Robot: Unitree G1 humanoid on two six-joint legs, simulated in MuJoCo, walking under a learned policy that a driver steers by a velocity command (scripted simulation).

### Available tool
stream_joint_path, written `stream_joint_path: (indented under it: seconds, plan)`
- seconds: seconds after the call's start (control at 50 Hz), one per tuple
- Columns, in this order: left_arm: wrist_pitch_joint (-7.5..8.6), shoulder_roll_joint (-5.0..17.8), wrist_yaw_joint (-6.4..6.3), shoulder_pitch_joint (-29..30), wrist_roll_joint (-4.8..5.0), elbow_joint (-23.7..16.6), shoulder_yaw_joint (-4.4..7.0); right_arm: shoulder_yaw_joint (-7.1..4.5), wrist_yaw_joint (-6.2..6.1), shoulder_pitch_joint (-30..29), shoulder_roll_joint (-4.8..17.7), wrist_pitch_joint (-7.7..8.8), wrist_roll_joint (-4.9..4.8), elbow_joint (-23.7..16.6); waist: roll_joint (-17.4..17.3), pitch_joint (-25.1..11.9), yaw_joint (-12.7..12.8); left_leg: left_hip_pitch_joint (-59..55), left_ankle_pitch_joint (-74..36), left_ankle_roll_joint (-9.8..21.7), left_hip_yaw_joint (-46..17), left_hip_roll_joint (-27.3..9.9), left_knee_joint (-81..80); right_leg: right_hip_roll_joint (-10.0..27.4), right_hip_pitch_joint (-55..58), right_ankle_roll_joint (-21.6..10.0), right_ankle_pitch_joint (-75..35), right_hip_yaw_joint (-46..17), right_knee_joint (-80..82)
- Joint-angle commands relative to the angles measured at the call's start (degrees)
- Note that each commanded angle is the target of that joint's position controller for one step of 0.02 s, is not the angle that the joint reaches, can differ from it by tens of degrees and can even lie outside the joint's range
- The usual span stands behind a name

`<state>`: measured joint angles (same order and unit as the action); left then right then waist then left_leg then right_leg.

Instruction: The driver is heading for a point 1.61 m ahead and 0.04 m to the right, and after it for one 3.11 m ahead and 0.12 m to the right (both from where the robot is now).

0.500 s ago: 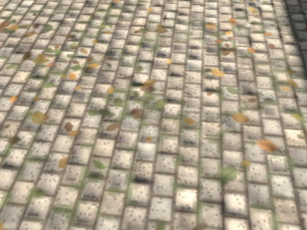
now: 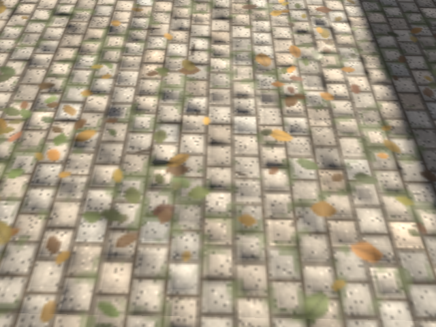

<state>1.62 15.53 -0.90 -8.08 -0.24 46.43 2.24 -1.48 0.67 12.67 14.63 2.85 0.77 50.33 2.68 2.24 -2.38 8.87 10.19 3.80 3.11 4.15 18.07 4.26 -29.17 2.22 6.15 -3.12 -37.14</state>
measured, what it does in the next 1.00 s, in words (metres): steps on the spot: right foot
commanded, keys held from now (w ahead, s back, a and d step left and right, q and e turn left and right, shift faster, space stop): no key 1.00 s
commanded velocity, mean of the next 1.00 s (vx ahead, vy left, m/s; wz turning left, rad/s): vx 0.03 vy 0.00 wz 0.00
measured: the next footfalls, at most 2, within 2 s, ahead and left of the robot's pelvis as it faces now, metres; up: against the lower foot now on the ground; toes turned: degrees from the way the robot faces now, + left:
right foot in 0.06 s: +0.15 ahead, -0.14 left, +0.00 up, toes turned +0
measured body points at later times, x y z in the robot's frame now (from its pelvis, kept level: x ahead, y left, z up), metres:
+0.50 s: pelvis +0.06 -0.03 -0.01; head +0.08 -0.04 +0.44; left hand +0.19 +0.22 -0.14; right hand +0.11 -0.31 -0.15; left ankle -0.01 +0.08 -0.74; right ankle +0.11 -0.14 -0.74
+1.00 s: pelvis +0.05 -0.03 -0.01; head +0.06 -0.03 +0.44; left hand +0.14 +0.22 -0.15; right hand +0.04 -0.28 -0.16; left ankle -0.01 +0.09 -0.74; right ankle +0.11 -0.14 -0.74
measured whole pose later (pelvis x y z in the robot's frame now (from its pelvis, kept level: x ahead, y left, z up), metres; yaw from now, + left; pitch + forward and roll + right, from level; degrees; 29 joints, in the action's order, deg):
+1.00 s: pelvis +0.05 -0.03 -0.01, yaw -1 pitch -1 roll +0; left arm -1.3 12.6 -1.8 -5.0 0.0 63.7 2.6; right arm -0.2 -2.3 17.5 11.4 0.5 0.6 62.5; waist 0.1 2.4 -0.3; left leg 5.4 19.9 -0.3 2.3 -0.8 26.8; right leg -1.2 -16.8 -1.1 9.5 -0.6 -27.8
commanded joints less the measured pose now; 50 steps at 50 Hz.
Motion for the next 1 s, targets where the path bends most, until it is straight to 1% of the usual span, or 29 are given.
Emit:
stream_joint_path:
  seconds: [0.02,0.04,0.06,0.08,0.1,0.12,0.14,0.16,0.18,0.2,0.22,0.26,0.3,0.42,0.58,0.72,1.0]
  plan:
    - [0.18,5.3,-0.01,-1.5,-0.21,-2.2,1.47,-1.96,-0.39,-2.1,9.3,-0.15,-0.50,-1.7,-7.2,-5.7,2.0,0.6,-27.4,7.9,-7.6,-16.2,-1.1,-0.8,10.1,-1.1,-0.8,0.6,4.7]
    - [0.25,5.2,0.01,-2.2,-0.47,-1.9,1.60,-1.75,-0.47,-3.0,8.9,-0.42,-0.97,-1.5,-6.8,-5.4,3.1,1.0,-23.7,6.8,-7.7,-15.5,0.7,-1.3,12.8,-2.0,-3.0,1.1,8.9]
    - [0.37,5.9,-0.10,-2.8,-0.91,-1.6,1.86,-1.34,-0.50,-1.9,7.6,-0.49,-1.25,-0.8,-5.5,-5.3,3.6,1.7,-18.8,4.6,-7.7,-13.5,2.9,-1.0,16.6,-3.1,-9.5,0.5,14.2]
    - [0.47,8.5,-0.52,-3.2,-1.22,-1.5,2.41,-0.76,-0.55,0.4,6.0,-0.21,-0.24,-0.4,-1.8,-6.8,2.5,3.3,-12.9,1.7,-6.4,-10.4,6.1,3.1,22.0,-4.5,-24.9,-3.6,14.4]
    - [-0.03,11.2,-0.94,-1.5,-0.88,-1.5,2.89,-0.63,-0.33,7.4,5.1,0.20,0.73,0.7,4.6,-9.5,-2.4,7.7,-0.7,-0.8,-4.6,-6.5,6.9,7.0,28.6,-8.6,-31.7,-7.1,10.6]
    - [-0.65,6.7,-0.78,-0.2,-0.37,-1.3,2.04,-0.12,-0.65,6.8,4.2,-0.10,0.68,1.4,5.7,-10.5,-1.3,6.9,5.3,-2.6,-3.3,-5.7,5.8,6.7,27.3,-10.5,-25.0,-7.3,10.5]
    - [-1.07,4.6,-0.34,1.6,0.04,-1.4,1.61,-0.19,-0.89,3.9,5.4,-0.86,0.39,1.1,4.1,-8.2,-0.3,5.9,5.2,-3.1,-3.0,-5.6,4.3,4.5,24.0,-9.4,-17.1,-6.4,11.2]
    - [-1.22,4.4,-0.03,2.5,0.03,-1.3,1.54,-0.46,-1.25,2.0,6.4,-1.67,-0.01,1.3,2.2,-6.5,0.5,6.2,4.7,-3.0,-2.8,-5.6,4.4,2.6,22.4,-7.9,-13.7,-4.9,11.2]
    - [-1.03,4.7,0.24,2.5,-0.08,-1.0,1.55,-0.62,-1.50,1.1,7.1,-2.43,-0.14,1.3,1.6,-5.4,1.1,6.3,3.0,-2.7,-3.1,-5.7,4.6,1.7,21.7,-7.1,-13.7,-4.1,11.0]
    - [-0.67,5.4,0.38,2.2,-0.12,-0.1,1.77,-0.64,-1.62,1.2,7.1,-2.99,-0.02,1.5,1.5,-5.3,0.9,5.4,1.5,-2.7,-3.3,-6.0,4.5,1.4,21.4,-6.8,-14.8,-3.8,10.8]
    - [-0.36,5.6,0.43,2.0,-0.06,0.6,1.84,-0.65,-1.74,1.3,7.2,-3.27,0.04,1.7,1.4,-5.7,0.9,4.4,-0.1,-2.7,-3.5,-6.3,4.5,1.2,21.6,-6.7,-16.4,-3.5,10.4]
    - [-0.06,5.3,0.41,2.0,0.02,1.9,1.76,-0.68,-1.91,1.3,7.1,-3.38,-0.16,2.4,0.5,-6.6,1.1,2.9,-3.8,-2.8,-3.7,-6.7,5.0,1.0,22.5,-6.9,-20.4,-3.1,9.4]
    - [-0.04,5.3,0.26,2.4,0.11,3.1,1.78,-0.77,-2.05,1.2,7.0,-3.45,-0.33,3.1,-0.5,-7.2,1.2,2.0,-5.7,-3.0,-3.6,-6.8,5.4,0.8,23.2,-7.2,-21.9,-2.8,8.9]
    - [-0.77,5.2,-0.08,4.4,0.29,6.1,1.82,-0.81,-2.38,1.3,6.2,-3.94,-0.38,5.4,-2.4,-5.6,1.1,1.5,-4.0,-3.4,-3.2,-6.8,4.7,0.0,22.5,-7.3,-17.5,-2.2,9.6]
    - [-1.75,4.7,-0.66,5.7,0.29,9.8,1.82,-0.55,-2.74,2.5,5.6,-3.43,-0.25,8.0,-2.5,-2.9,1.4,3.3,1.2,-3.5,-2.7,-6.8,3.4,-1.2,21.7,-6.5,-9.3,-1.5,11.2]
    - [-2.24,4.2,-0.89,6.0,0.27,12.2,1.68,-0.10,-2.96,4.4,4.5,-2.80,-0.17,9.6,-2.3,-1.2,1.8,5.1,4.9,-3.5,-2.6,-6.8,2.6,-1.9,21.2,-6.0,-3.8,-1.3,12.4]
    - [-2.49,3.3,-1.13,4.6,0.28,15.4,1.18,0.45,-3.15,8.7,2.2,-1.96,-0.22,11.4,-2.8,0.0,2.2,6.7,7.1,-3.2,-2.5,-6.7,1.8,-2.4,20.2,-5.6,-0.2,-1.0,13.2]
Over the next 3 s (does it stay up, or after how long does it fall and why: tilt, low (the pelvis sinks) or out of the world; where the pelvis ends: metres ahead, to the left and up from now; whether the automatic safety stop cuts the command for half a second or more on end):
stays up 0.39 -0.02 -0.03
